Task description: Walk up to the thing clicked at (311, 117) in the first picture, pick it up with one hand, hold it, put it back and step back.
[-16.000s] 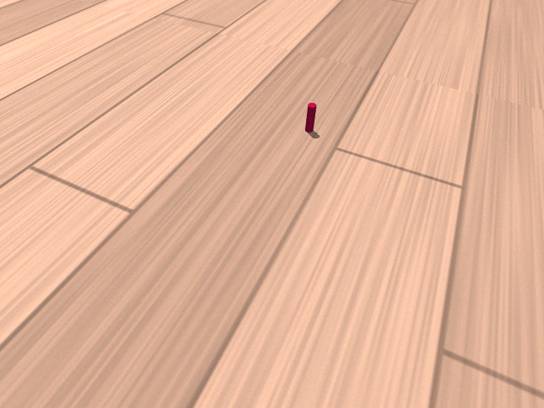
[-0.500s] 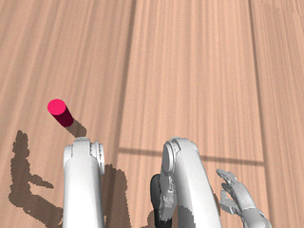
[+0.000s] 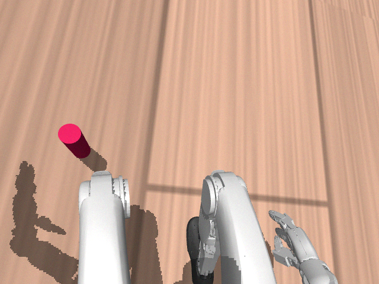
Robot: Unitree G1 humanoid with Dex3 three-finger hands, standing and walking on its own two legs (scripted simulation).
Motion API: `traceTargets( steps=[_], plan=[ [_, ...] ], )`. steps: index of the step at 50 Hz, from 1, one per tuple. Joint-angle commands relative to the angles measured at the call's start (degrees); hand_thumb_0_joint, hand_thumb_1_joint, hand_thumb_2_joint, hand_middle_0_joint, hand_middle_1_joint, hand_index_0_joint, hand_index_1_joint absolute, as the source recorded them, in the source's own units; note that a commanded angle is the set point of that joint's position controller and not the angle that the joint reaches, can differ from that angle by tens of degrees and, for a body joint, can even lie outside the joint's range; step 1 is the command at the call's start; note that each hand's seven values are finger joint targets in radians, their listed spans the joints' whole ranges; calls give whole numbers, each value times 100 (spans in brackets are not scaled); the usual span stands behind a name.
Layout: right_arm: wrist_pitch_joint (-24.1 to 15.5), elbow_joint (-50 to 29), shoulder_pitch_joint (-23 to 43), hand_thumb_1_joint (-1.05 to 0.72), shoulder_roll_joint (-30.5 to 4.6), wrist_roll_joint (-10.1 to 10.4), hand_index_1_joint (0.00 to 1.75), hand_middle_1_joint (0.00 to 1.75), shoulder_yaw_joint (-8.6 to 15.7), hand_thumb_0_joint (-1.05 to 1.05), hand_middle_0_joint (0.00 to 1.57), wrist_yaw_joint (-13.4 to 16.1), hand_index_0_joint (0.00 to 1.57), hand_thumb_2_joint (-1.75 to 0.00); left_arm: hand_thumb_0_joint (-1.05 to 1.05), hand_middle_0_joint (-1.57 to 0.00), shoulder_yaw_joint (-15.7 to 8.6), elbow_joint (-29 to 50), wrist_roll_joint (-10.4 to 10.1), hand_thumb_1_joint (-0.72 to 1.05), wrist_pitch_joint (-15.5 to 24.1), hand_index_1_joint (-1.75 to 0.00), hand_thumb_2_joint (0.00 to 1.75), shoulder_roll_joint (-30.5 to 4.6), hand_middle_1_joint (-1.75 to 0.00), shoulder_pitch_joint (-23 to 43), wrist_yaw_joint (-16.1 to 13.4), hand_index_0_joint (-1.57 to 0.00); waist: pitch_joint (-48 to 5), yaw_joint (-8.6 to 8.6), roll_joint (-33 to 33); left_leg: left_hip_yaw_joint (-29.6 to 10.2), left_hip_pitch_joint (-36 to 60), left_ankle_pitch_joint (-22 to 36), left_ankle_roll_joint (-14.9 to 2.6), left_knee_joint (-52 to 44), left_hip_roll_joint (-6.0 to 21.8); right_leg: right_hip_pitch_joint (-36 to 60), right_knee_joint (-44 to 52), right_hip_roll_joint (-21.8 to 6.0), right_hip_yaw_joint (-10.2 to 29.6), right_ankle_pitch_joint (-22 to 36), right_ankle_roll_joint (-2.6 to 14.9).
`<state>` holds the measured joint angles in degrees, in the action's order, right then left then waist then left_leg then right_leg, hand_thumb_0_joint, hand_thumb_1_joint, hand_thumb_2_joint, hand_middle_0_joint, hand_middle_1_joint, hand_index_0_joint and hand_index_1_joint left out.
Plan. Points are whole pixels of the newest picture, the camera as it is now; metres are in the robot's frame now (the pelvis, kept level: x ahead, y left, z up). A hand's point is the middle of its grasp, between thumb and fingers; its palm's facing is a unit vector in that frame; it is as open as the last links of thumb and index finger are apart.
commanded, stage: go down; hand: left
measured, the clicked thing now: (76, 143) +0.42 +0.25 -0.28
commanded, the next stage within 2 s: none
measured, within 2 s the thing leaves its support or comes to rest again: neither
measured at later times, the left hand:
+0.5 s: hand out of the picture +0.35 +0.44 +0.02, palm faces +0.16 -0.99 -0.02, open 17.8 cm
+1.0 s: hand out of the picture +0.35 +0.44 +0.02, palm faces +0.16 -0.99 -0.02, open 17.8 cm
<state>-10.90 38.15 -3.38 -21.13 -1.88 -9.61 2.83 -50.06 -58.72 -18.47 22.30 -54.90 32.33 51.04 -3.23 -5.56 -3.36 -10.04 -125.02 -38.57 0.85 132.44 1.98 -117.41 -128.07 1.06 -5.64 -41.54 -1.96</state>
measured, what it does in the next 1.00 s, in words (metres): stands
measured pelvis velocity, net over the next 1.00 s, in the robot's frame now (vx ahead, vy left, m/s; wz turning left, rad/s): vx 0.00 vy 0.00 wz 0.00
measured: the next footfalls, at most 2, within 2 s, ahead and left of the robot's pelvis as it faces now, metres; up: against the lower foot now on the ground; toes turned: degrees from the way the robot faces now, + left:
none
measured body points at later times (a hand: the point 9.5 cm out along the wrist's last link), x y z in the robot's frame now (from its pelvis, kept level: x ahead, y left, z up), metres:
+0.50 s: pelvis +0.00 +0.00 +0.00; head +0.21 +0.09 +0.39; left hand +0.34 +0.49 +0.03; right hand +0.19 -0.27 -0.09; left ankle +0.08 +0.13 -0.33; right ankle +0.10 -0.13 -0.33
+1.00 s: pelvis +0.00 +0.00 +0.00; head +0.20 +0.09 +0.39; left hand +0.34 +0.49 +0.03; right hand +0.19 -0.26 -0.09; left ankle +0.08 +0.13 -0.33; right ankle +0.10 -0.13 -0.33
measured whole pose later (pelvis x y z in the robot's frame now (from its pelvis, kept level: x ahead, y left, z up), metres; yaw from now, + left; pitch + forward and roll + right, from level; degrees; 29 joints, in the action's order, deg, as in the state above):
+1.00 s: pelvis +0.00 +0.00 +0.00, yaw +0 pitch +30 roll -9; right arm -11.2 38.4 -3.0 -21.0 -2.0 -9.2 2.9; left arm -49.5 -58.9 -19.0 22.7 -53.7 31.4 51.0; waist -3.7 -5.1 -3.3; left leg -9.9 -125.0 -38.5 1.0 132.6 2.1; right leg -117.7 -128.4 1.3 -5.4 -41.4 -2.0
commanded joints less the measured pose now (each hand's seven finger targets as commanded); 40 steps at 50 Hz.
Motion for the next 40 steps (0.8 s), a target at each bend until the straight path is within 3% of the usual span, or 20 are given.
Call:
traceTargets(
  steps=[1,2,7,9,12,14,17,19,22,26,28,30,32,37,40],
  plan=[
    [-150,-321,-633,-91,-1474,19,30,30,509,0,20,109,20,-90,0,-5,-310,854,-227,-61,271,-5,4,-2348,-4,839,-4,-4,-3406,235,1912,366,3079,710,-192,-1786,24,1055,1184,189,-259,791,436],
    [-156,-354,-602,-91,-1473,24,30,30,524,0,20,101,20,-90,0,-6,-342,919,-227,-61,262,-5,4,-2432,-3,795,-9,-4,-3402,311,1965,375,3044,601,-192,-1829,26,1050,1196,191,-251,703,442],
    [-175,-377,-564,-91,-1495,45,30,30,552,0,20,99,20,-90,0,-5,-264,1012,-303,-61,293,-5,3,-2281,-4,837,17,-4,-3410,263,1898,398,3011,542,-204,-1785,27,1061,1224,199,-243,709,426],
    [-173,-337,-623,-91,-1480,34,30,30,546,0,20,97,20,-90,0,-5,-377,1167,-323,-61,326,-4,2,-2410,-3,855,1,-4,-3643,325,1860,416,3073,765,-203,-1718,19,1278,1222,198,-215,877,414],
    [-181,-331,-615,-91,-1472,36,30,30,561,0,20,114,20,-90,0,-5,-399,1229,-295,-61,344,-4,2,-2533,-3,974,-10,-4,-3583,308,1875,433,2993,602,-210,-1760,21,1260,1233,193,-196,744,414],
    [-189,-329,-589,-91,-1460,36,30,30,574,0,20,111,20,-90,0,-5,-332,1065,-292,-61,302,-5,4,-2338,-4,825,-13,-4,-3468,331,1857,441,2957,473,-211,-1805,17,1186,1256,202,-200,654,419],
    [-185,-322,-588,-91,-1485,34,30,30,567,0,20,113,20,-90,0,-5,-355,1088,-274,-61,301,-5,3,-2382,-4,735,-4,-4,-3523,355,1956,416,3096,715,-186,-1799,19,1107,1175,189,-220,819,439],
    [-189,-321,-586,-91,-1467,41,30,30,594,0,20,115,20,-90,0,-5,-293,1086,-309,-61,302,-5,3,-2245,-4,733,28,-4,-3461,288,1834,442,2984,636,-211,-1740,14,1139,1243,194,-208,769,416],
    [-215,-327,-579,-91,-1454,48,30,30,589,0,20,116,20,-90,0,-5,-386,1309,-360,-61,335,-5,3,-2420,-3,894,24,-4,-3628,353,1912,455,3016,571,-214,-1763,12,1238,1252,190,-176,731,422],
    [-223,-291,-603,-91,-1426,55,30,30,591,0,20,129,20,-90,0,-5,-279,1041,-344,-61,286,-5,4,-2200,-3,781,41,-3,-3517,283,1801,432,3040,689,-217,-1721,11,1071,1231,192,-179,786,429],
    [-214,-259,-634,-91,-1443,28,30,30,580,0,20,135,20,-91,0,-5,-357,1080,-334,-61,298,-4,3,-2300,-3,685,36,-3,-3601,362,1874,437,3147,961,-208,-1696,10,1213,1228,183,-185,972,428],
    [-211,-266,-637,-91,-1446,24,30,30,584,0,20,124,20,-90,0,-5,-343,1106,-308,-61,309,-6,4,-2303,-4,749,53,-3,-3633,338,1892,398,3205,1033,-191,-1705,24,1169,1152,181,-211,1001,438],
    [-226,-295,-584,-91,-1448,32,30,30,586,0,20,121,20,-90,0,-5,-327,1040,-353,-61,316,-5,3,-2196,-4,675,76,-4,-3556,319,1834,407,3133,923,-204,-1689,21,1135,1177,185,-211,928,433],
    [-204,-298,-614,-91,-1481,16,30,30,597,0,20,123,20,-90,0,-5,-372,1202,-299,-61,337,-5,4,-2373,-4,799,21,-4,-3711,376,2116,393,3349,938,-167,-1783,28,1096,1118,177,-221,919,455],
    [-185,-316,-570,-91,-1471,42,30,30,625,0,20,120,20,-91,0,-5,-274,1177,-284,-61,302,-6,4,-2161,-4,750,-15,-3,-3547,359,2056,330,3301,687,-156,-1894,33,898,1123,180,-237,761,459]
  ],
)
